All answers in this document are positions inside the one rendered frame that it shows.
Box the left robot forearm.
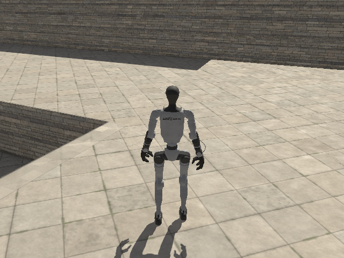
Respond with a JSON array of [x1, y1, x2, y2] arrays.
[[142, 131, 153, 152]]

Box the left robot thigh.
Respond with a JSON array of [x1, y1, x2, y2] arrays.
[[154, 150, 165, 189]]

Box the right robot thigh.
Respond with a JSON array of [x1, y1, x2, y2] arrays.
[[179, 149, 190, 185]]

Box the robot right upper arm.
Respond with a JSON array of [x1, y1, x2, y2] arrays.
[[183, 109, 197, 140]]

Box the robot left upper arm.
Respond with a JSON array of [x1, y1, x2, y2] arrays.
[[147, 109, 161, 138]]

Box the right robot hand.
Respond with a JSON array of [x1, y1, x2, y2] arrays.
[[192, 156, 204, 170]]

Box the robot thigh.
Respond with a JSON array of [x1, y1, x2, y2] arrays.
[[179, 149, 190, 185], [154, 150, 165, 189]]

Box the right robot forearm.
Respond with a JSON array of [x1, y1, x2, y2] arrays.
[[192, 131, 203, 157]]

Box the left robot hand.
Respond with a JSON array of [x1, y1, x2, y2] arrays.
[[141, 150, 153, 162]]

